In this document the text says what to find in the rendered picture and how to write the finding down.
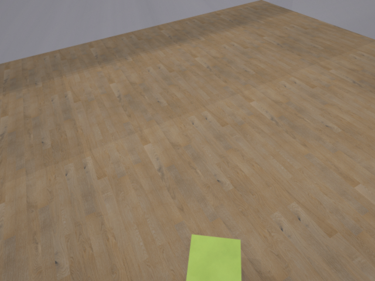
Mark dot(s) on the carton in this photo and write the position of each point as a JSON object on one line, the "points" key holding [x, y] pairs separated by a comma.
{"points": [[214, 259]]}

